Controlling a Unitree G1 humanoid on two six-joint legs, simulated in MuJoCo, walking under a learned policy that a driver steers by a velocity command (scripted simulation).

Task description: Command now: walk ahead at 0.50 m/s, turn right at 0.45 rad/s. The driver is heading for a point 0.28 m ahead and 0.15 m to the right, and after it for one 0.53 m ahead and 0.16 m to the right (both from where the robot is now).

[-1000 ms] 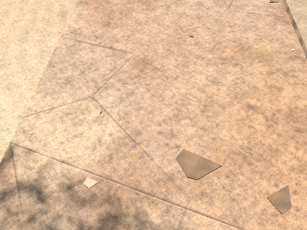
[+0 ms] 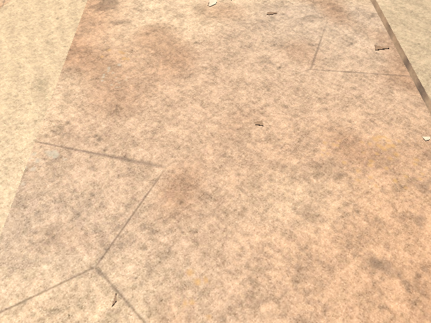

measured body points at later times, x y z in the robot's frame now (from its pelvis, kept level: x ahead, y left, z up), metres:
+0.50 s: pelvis +0.22 -0.07 -0.01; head +0.28 -0.10 +0.44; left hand +0.43 +0.17 -0.10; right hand +0.31 -0.39 -0.12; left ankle +0.30 +0.10 -0.66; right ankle +0.27 -0.14 -0.75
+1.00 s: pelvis +0.32 -0.05 -0.01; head +0.34 -0.05 +0.44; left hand +0.56 +0.13 -0.12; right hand +0.35 -0.34 -0.12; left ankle +0.39 +0.06 -0.75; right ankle +0.27 -0.15 -0.75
